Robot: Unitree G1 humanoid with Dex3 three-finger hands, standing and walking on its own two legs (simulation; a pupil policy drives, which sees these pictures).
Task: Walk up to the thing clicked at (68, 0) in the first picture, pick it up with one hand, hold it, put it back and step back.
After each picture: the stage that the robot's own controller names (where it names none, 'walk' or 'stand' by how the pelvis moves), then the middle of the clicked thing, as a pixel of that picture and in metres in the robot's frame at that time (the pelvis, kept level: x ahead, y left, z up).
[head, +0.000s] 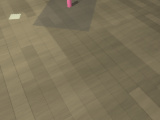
stand; out of the picture +2.37 +0.28 -0.66
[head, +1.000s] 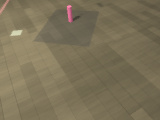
walk; (69, 14) +2.22 +0.44 -0.65
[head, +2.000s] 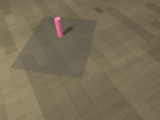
walk; (59, 27) +1.56 +0.45 -0.65
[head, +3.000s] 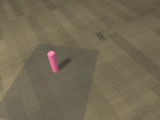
walk; (53, 62) +1.09 +0.41 -0.65
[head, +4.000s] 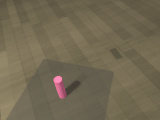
walk; (60, 87) +0.76 +0.29 -0.65
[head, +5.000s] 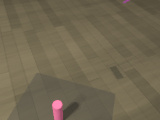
walk; (58, 112) +0.55 +0.19 -0.63
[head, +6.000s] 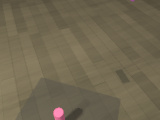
stand; (60, 119) +0.50 +0.21 -0.65
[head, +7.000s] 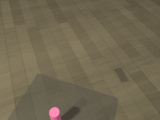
stand; (56, 119) +0.46 +0.21 -0.64
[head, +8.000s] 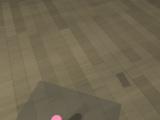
stand; out of the picture +0.43 +0.21 -0.66
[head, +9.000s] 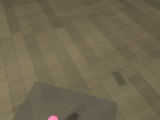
stand; out of the picture +0.43 +0.23 -0.66
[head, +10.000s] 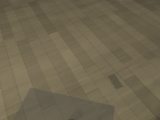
stand; out of the picture +0.38 +0.25 -0.66
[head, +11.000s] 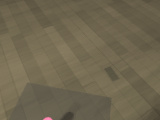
stand; out of the picture +0.40 +0.26 -0.66
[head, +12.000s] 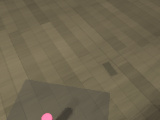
stand; out of the picture +0.41 +0.26 -0.65
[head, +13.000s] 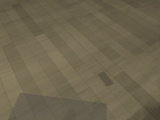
stand; out of the picture +0.36 +0.27 -0.66
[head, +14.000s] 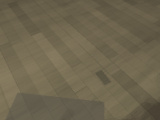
stand; out of the picture +0.35 +0.29 -0.66
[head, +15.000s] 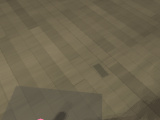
stand; out of the picture +0.38 +0.29 -0.65
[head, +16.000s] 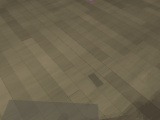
stand; out of the picture +0.33 +0.31 -0.66
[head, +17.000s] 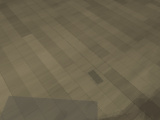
stand; out of the picture +0.33 +0.32 -0.66
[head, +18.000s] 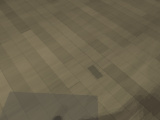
stand; out of the picture +0.35 +0.32 -0.66
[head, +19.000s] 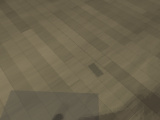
stand; out of the picture +0.36 +0.32 -0.65
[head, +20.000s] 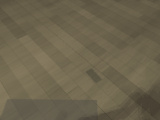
stand; out of the picture +0.31 +0.32 -0.66
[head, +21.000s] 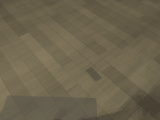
stand; out of the picture +0.33 +0.32 -0.66
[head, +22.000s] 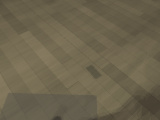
stand; out of the picture +0.35 +0.32 -0.65
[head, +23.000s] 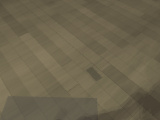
stand; out of the picture +0.33 +0.32 -0.66
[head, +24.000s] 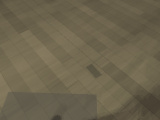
stand; out of the picture +0.35 +0.32 -0.65
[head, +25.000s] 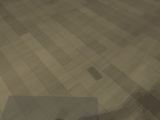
stand; out of the picture +0.33 +0.32 -0.66
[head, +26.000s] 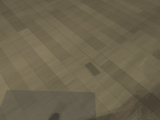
stand; out of the picture +0.36 +0.33 -0.65
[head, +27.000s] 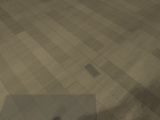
stand; out of the picture +0.33 +0.33 -0.66
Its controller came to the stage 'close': no
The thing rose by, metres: 0.00
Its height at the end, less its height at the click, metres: +0.00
